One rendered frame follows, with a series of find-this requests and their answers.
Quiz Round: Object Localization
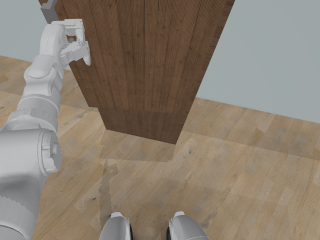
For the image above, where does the robot left upper arm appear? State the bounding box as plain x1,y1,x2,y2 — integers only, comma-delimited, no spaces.
0,128,63,240

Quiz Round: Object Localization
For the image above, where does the robot right thigh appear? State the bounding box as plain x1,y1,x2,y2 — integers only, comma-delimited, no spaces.
169,215,210,240

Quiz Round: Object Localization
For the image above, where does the robot left hand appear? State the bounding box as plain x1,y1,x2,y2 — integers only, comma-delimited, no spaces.
39,19,91,70

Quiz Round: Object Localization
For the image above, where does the right robot shin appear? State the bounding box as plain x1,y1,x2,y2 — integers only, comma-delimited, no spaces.
173,211,185,219

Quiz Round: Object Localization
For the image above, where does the robot left forearm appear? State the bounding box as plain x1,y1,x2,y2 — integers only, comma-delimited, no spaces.
0,54,64,134

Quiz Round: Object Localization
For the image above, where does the cupboard door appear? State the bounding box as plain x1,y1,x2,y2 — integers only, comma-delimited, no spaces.
38,0,226,114

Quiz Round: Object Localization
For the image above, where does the handle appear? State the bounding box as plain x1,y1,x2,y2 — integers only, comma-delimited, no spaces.
40,0,75,44

